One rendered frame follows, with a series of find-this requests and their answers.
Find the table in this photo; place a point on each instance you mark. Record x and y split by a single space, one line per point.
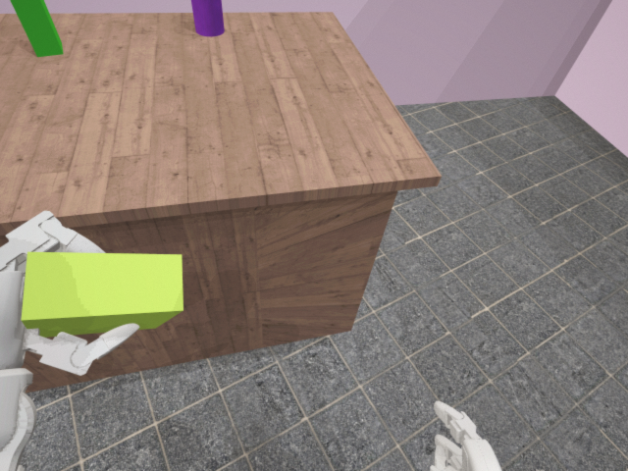
269 157

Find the sponge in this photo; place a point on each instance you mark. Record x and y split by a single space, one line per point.
90 293

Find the robot right hand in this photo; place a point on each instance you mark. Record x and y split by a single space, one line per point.
474 455

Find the robot left hand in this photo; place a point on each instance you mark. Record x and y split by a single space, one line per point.
44 233

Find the left robot forearm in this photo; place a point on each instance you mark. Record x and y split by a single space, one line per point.
18 417

